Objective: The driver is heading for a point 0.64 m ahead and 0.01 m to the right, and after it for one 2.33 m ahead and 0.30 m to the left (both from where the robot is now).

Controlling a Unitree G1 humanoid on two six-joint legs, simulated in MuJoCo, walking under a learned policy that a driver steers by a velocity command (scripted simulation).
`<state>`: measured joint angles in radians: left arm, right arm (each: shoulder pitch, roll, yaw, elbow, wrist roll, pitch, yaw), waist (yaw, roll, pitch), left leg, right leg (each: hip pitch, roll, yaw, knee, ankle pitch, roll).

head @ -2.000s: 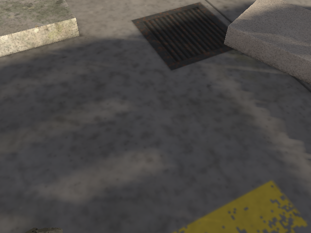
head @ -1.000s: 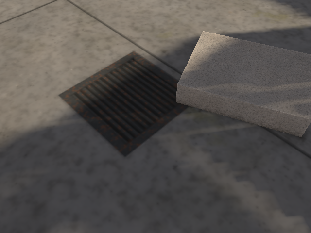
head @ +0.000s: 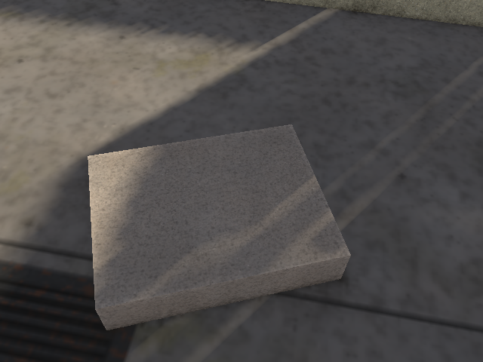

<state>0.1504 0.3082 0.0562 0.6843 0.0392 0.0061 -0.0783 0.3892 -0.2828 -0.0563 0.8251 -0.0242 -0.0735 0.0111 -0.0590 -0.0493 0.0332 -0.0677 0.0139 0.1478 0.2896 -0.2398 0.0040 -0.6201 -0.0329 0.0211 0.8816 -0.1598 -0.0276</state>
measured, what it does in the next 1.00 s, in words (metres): walks ahead: right foot, then left foot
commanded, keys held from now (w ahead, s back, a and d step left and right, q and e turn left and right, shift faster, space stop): w+e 0.24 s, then w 0.14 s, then w+q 0.34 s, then q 0.28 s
